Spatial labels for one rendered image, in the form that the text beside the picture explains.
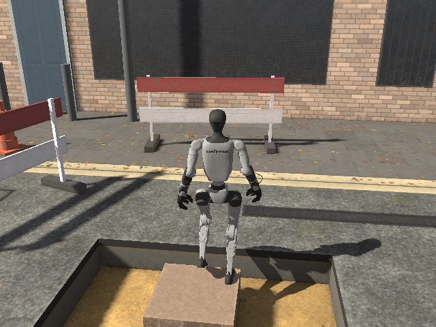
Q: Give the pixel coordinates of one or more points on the robot left forearm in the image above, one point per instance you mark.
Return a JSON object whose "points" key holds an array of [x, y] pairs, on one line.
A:
{"points": [[184, 184]]}

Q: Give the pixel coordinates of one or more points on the robot right foot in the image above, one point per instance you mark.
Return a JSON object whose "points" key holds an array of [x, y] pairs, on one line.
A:
{"points": [[229, 278]]}

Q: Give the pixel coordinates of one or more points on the robot right forearm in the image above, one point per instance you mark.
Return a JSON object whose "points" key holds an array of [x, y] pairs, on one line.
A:
{"points": [[253, 180]]}

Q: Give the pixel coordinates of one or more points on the robot right hand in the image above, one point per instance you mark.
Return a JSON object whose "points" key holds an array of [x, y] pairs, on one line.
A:
{"points": [[258, 194]]}

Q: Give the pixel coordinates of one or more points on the left robot upper arm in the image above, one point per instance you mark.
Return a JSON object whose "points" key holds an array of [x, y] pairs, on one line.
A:
{"points": [[195, 146]]}

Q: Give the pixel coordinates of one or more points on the robot left hand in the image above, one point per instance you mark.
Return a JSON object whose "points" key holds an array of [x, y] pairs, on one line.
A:
{"points": [[182, 199]]}

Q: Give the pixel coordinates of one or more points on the right robot upper arm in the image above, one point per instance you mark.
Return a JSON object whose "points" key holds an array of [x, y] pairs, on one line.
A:
{"points": [[239, 145]]}

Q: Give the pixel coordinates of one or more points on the left robot thigh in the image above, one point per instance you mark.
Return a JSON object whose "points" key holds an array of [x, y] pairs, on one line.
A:
{"points": [[202, 200]]}

